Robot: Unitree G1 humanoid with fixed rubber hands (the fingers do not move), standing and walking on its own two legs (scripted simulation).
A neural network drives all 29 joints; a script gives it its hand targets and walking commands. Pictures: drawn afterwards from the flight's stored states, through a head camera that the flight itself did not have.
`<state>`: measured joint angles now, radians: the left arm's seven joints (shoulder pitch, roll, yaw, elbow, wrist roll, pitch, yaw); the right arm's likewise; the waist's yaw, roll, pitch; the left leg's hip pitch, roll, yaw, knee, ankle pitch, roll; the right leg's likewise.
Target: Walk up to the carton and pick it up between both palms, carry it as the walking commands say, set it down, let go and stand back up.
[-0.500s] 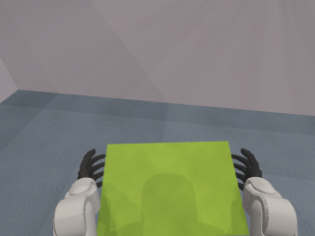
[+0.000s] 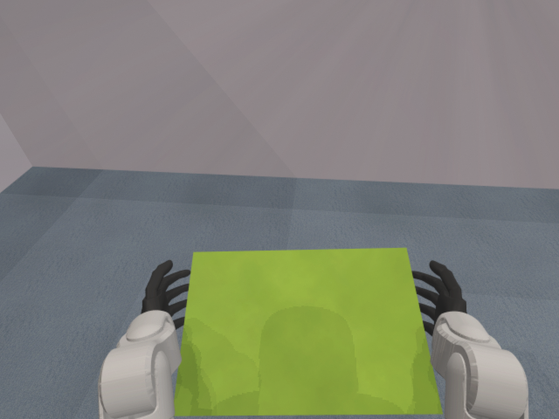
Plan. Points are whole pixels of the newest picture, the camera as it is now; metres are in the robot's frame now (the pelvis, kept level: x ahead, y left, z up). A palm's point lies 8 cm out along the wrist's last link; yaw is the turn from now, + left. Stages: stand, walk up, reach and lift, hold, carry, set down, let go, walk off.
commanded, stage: carry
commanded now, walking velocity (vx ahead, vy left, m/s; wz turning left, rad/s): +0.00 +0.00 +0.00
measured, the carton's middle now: (300, 336) +0.26 +0.00 +0.02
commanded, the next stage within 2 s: none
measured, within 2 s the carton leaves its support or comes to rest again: neither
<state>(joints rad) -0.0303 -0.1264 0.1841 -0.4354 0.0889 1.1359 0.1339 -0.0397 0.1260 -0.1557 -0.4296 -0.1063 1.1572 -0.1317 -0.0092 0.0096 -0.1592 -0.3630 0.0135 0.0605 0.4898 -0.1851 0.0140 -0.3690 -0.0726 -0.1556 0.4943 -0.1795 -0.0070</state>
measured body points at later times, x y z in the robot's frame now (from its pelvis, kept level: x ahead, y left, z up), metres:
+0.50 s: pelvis +0.02 -0.01 +0.00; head +0.00 -0.01 +0.45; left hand +0.28 +0.17 +0.09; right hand +0.28 -0.19 +0.09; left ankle +0.04 +0.11 -0.74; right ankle +0.05 -0.11 -0.74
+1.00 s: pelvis +0.04 -0.01 +0.00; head +0.02 -0.01 +0.45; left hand +0.30 +0.18 +0.09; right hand +0.30 -0.19 +0.09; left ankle +0.04 +0.11 -0.74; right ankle +0.05 -0.11 -0.74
